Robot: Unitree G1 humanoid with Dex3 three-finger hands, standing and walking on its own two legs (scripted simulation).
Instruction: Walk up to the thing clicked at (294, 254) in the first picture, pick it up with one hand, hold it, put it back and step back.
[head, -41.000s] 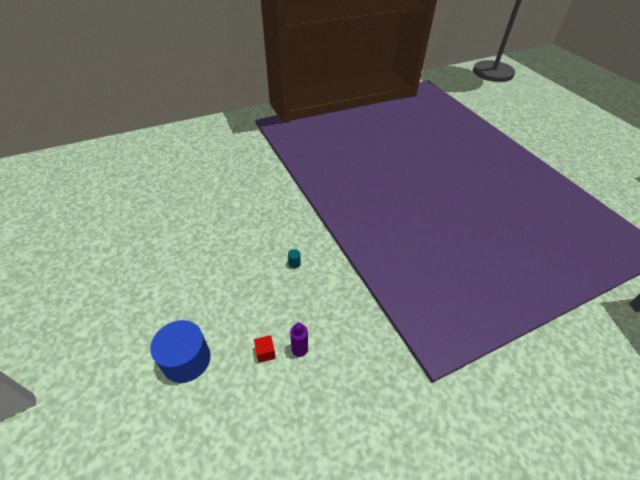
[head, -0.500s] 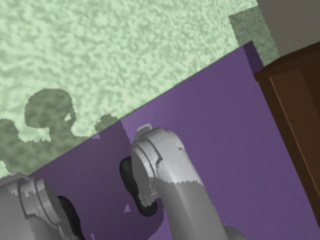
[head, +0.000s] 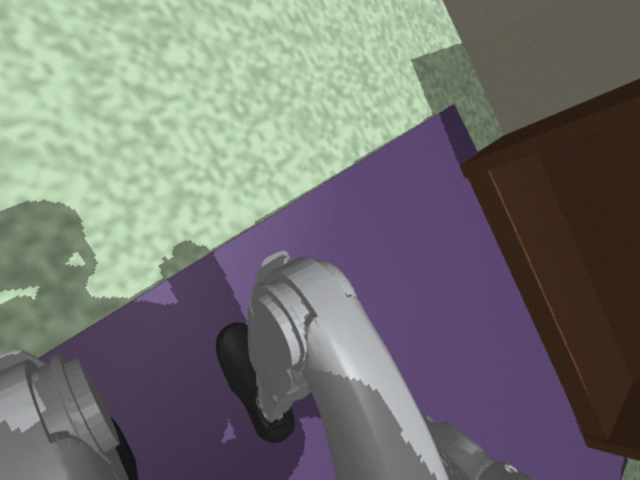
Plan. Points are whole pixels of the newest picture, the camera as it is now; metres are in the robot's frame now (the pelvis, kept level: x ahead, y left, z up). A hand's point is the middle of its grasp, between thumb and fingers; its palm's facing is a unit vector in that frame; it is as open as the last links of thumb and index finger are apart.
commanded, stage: rest palm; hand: left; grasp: from above
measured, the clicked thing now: out of the picture +0.47 +0.29 -0.30
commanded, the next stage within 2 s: close in 0.24 s
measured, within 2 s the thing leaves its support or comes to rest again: neither
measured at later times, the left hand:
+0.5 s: hand out of the picture +0.46 +0.30 -0.25, palm faces -0.46 -0.16 -0.87, open 13.5 cm
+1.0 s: hand out of the picture +0.47 +0.29 -0.26, palm faces -0.43 -0.15 -0.89, open 11.2 cm
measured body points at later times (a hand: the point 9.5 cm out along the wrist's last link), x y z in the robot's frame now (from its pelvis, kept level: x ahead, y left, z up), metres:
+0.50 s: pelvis +0.00 +0.00 +0.00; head +0.28 +0.11 +0.33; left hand +0.48 +0.31 -0.20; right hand +0.02 -0.24 -0.05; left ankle +0.06 +0.12 -0.27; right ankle +0.12 -0.11 -0.27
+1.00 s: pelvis +0.00 +0.00 +0.01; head +0.30 +0.12 +0.32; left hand +0.49 +0.29 -0.21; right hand +0.03 -0.25 -0.04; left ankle +0.06 +0.12 -0.27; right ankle +0.12 -0.11 -0.27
